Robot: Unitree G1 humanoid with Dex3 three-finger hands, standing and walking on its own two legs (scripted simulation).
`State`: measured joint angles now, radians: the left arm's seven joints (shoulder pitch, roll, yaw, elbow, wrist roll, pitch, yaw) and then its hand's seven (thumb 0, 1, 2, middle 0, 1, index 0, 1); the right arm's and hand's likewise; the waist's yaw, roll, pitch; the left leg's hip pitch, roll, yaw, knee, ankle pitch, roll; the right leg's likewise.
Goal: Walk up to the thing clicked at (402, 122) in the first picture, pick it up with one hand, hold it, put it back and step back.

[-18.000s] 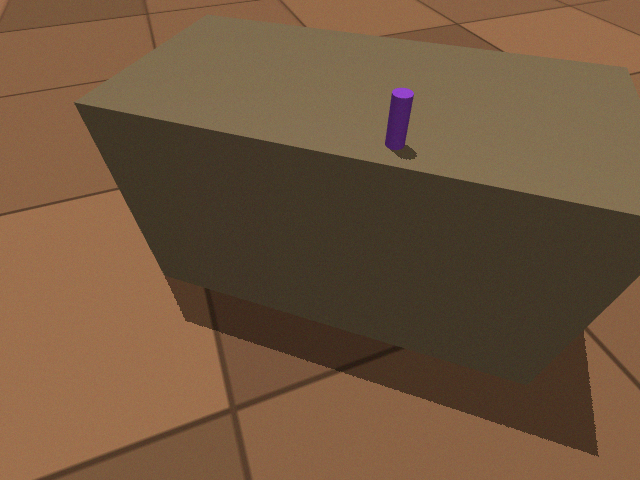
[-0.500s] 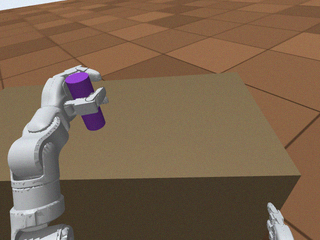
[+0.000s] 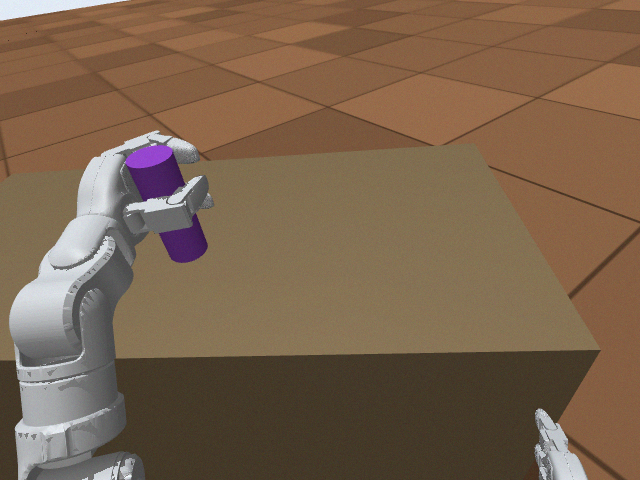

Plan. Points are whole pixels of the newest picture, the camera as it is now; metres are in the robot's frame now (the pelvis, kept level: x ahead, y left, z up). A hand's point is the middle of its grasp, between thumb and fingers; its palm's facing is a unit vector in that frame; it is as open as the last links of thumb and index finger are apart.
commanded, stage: hold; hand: left
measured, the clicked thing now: (171, 207) +0.32 +0.17 +0.26
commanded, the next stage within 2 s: crouch in 0.30 s
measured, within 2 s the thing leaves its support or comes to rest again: neither
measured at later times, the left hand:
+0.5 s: hand (178, 185) +0.33 +0.16 +0.29, palm faces +0.11 -0.99 +0.00, open 5.7 cm
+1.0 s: hand (197, 229) +0.38 +0.18 +0.19, palm faces +0.18 -0.98 +0.01, open 5.7 cm
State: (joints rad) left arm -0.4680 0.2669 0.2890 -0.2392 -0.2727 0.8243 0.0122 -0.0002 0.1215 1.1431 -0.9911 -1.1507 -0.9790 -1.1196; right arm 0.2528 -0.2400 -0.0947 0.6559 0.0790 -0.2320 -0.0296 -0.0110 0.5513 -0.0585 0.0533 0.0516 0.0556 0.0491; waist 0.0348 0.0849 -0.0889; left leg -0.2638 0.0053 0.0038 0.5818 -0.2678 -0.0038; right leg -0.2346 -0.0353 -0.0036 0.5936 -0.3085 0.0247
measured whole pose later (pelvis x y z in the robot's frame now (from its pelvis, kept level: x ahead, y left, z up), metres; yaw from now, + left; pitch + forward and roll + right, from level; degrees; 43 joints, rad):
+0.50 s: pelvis +0.00 +0.00 +0.00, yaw +0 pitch -3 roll +0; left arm -0.51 0.27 0.29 -0.18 -0.27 0.81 0.02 0.00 0.12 1.15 -0.99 -1.15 -0.98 -1.12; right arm 0.25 -0.24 -0.09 0.66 0.08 -0.24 -0.03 -0.01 0.55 -0.06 0.05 0.05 0.06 0.05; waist 0.03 0.08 -0.09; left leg -0.26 0.00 0.01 0.58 -0.27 0.00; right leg -0.24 -0.04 0.00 0.59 -0.30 0.03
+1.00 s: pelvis -0.01 +0.00 +0.00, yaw -1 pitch +0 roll +0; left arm -0.48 0.28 0.27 0.21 -0.19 0.41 0.02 0.00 0.13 1.14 -0.99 -1.14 -0.98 -1.11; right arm 0.23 -0.22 -0.07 0.71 0.04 -0.30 -0.09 -0.01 0.55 -0.05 0.05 0.05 0.06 0.05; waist -0.01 0.04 -0.05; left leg -0.33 0.01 0.01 0.59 -0.26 0.00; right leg -0.30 -0.03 0.01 0.60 -0.29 0.02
